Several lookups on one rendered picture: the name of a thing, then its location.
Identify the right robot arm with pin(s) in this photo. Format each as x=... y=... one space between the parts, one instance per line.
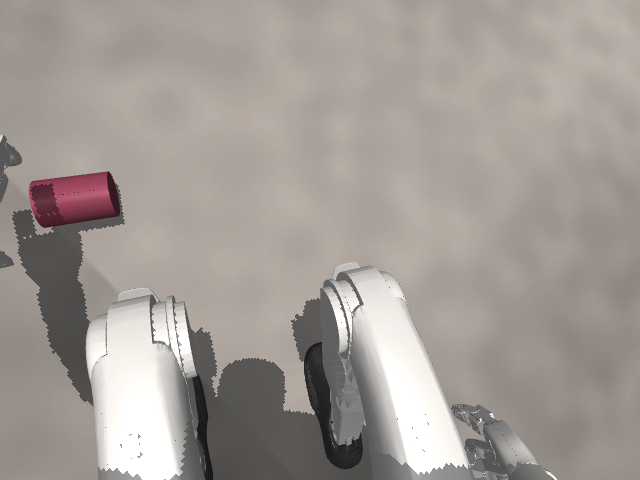
x=531 y=472

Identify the left robot foot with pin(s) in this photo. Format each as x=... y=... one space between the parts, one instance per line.
x=202 y=428

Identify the can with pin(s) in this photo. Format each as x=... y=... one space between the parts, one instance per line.
x=74 y=199

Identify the left robot hand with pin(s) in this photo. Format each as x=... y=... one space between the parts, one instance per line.
x=9 y=156

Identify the right robot foot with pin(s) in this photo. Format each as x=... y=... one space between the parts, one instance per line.
x=341 y=456

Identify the right robot hand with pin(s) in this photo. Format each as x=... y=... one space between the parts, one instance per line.
x=502 y=453

